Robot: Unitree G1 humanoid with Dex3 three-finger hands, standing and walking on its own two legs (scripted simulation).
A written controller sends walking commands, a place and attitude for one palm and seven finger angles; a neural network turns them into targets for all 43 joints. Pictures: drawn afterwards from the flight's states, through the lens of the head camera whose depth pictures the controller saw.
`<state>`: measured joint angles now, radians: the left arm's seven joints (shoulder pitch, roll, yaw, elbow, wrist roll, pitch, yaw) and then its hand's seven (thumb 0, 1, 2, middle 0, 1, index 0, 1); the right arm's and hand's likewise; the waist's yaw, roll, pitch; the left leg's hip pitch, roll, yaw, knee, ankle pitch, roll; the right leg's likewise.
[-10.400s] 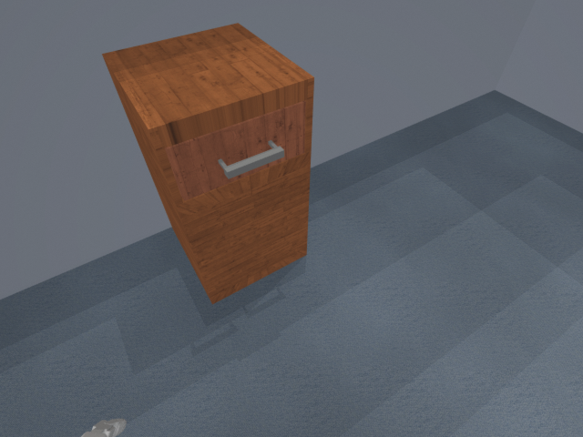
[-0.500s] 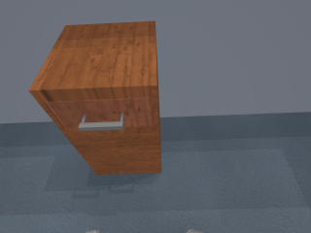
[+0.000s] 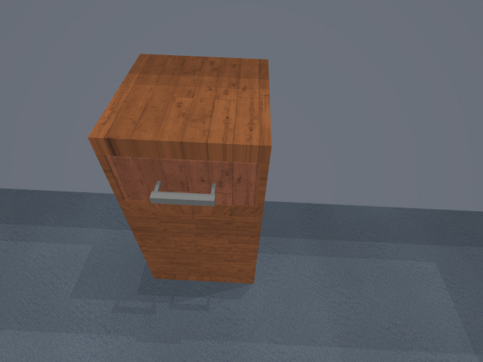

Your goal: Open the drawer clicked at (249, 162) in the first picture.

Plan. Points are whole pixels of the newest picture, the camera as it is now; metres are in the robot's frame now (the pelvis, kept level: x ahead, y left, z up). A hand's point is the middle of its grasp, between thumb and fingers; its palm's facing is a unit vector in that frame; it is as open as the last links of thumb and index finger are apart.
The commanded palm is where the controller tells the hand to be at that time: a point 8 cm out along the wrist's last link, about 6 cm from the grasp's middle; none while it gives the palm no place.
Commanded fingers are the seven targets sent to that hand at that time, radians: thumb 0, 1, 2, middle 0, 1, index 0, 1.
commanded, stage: come to a stop and stand still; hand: left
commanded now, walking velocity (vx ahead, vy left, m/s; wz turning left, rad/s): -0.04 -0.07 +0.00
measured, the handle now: (184, 192) +0.54 +0.19 -0.13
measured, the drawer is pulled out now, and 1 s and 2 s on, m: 0.00 0.00 0.00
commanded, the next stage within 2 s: look again from close up in 0.54 s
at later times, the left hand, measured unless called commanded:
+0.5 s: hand out of the picture +0.00 +0.12 -0.18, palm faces +0.06 -0.98 -0.20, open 7.3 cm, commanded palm none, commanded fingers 0.00 0.90 0.90 -0.20 -0.30 -0.20 -0.30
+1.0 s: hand out of the picture +0.00 +0.19 -0.18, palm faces +0.01 -0.98 -0.18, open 7.4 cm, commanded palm none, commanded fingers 0.00 0.90 0.90 -0.20 -0.30 -0.20 -0.30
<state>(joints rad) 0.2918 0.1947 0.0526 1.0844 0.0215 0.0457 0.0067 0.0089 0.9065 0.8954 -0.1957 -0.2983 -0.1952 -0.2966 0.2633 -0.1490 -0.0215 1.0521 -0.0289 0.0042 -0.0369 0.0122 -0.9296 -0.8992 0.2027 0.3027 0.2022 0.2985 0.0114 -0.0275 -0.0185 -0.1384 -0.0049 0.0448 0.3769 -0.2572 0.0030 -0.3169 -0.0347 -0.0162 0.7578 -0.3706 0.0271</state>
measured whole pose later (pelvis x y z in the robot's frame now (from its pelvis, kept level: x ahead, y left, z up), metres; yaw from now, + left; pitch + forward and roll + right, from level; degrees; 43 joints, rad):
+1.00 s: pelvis -0.01 +0.02 -0.01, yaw -2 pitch -1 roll -1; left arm 0.31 0.14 -0.01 1.07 0.02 0.00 0.04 0.01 0.90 0.90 -0.20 -0.30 -0.20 -0.30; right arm 0.30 -0.16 0.01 1.05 -0.02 -0.01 -0.03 0.02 -0.94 -0.90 0.20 0.30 0.20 0.30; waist 0.00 0.00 0.00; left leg -0.20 -0.02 0.08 0.54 -0.32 0.06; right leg -0.17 -0.01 -0.03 0.51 -0.32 0.00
